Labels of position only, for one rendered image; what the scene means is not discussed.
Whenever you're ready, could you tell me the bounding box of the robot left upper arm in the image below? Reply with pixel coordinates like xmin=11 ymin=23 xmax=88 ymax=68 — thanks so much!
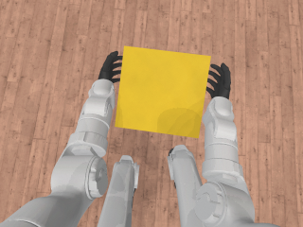
xmin=0 ymin=155 xmax=108 ymax=227

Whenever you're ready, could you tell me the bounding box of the right robot hand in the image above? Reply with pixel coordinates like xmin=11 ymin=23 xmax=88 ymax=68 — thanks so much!
xmin=206 ymin=63 xmax=231 ymax=99

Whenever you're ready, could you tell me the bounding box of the left robot shin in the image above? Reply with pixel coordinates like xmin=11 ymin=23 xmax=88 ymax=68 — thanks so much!
xmin=112 ymin=155 xmax=134 ymax=195

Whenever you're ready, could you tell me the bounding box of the robot right forearm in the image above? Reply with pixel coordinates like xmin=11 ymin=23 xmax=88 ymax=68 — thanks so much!
xmin=202 ymin=96 xmax=251 ymax=198

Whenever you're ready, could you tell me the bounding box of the robot right upper arm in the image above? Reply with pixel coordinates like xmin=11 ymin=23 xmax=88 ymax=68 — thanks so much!
xmin=194 ymin=181 xmax=280 ymax=227

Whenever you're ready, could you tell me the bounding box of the left robot thigh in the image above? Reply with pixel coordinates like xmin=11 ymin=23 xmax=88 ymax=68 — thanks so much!
xmin=97 ymin=159 xmax=140 ymax=227

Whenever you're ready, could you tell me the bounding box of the robot left forearm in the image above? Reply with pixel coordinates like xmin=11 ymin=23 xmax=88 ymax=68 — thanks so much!
xmin=50 ymin=79 xmax=116 ymax=189

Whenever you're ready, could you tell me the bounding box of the left robot hand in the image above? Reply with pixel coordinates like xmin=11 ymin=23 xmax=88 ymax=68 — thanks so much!
xmin=98 ymin=51 xmax=123 ymax=83

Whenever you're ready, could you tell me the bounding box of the carton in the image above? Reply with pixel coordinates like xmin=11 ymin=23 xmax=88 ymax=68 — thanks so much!
xmin=115 ymin=45 xmax=211 ymax=138

